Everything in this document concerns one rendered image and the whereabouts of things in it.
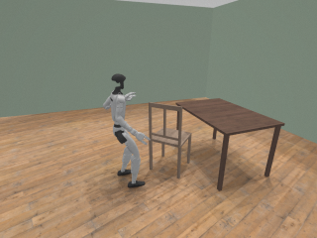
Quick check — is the robot right hand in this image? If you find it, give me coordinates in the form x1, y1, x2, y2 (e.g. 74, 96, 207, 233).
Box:
135, 132, 150, 145

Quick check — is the right robot upper arm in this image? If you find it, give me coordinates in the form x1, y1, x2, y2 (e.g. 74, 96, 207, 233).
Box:
115, 95, 126, 122

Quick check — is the humanoid robot head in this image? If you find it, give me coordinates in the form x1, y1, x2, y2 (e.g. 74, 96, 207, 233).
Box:
111, 73, 126, 95

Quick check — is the right robot forearm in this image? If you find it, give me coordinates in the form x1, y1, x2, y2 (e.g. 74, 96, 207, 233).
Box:
117, 116, 138, 136

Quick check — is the robot right thigh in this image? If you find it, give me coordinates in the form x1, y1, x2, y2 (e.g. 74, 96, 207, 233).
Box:
117, 132, 140, 162

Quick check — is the chair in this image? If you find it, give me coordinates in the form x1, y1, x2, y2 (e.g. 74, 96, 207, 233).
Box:
149, 102, 192, 179

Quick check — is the table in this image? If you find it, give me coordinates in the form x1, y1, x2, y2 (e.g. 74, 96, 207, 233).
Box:
175, 98, 285, 191

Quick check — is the left robot upper arm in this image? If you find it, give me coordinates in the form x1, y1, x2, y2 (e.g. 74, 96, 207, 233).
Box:
103, 91, 113, 110

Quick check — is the robot left hand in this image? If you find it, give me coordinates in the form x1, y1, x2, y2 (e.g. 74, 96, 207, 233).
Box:
125, 92, 136, 101

